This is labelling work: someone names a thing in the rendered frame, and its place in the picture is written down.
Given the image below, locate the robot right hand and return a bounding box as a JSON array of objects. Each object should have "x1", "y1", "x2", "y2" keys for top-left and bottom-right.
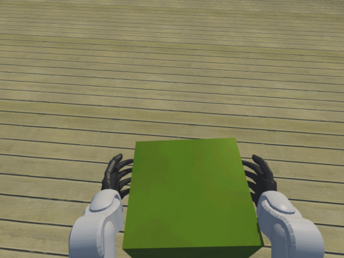
[{"x1": 242, "y1": 155, "x2": 277, "y2": 207}]

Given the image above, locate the left robot forearm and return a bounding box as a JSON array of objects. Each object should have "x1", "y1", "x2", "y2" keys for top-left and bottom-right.
[{"x1": 68, "y1": 189, "x2": 124, "y2": 258}]

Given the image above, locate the right robot forearm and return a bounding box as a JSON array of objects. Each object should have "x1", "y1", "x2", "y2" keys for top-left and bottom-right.
[{"x1": 256, "y1": 191, "x2": 325, "y2": 258}]

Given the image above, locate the carton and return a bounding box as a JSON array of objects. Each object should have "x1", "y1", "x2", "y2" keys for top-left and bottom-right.
[{"x1": 122, "y1": 138, "x2": 264, "y2": 258}]

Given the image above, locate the robot left hand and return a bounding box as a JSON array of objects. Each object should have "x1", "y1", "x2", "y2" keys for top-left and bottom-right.
[{"x1": 101, "y1": 154, "x2": 134, "y2": 200}]

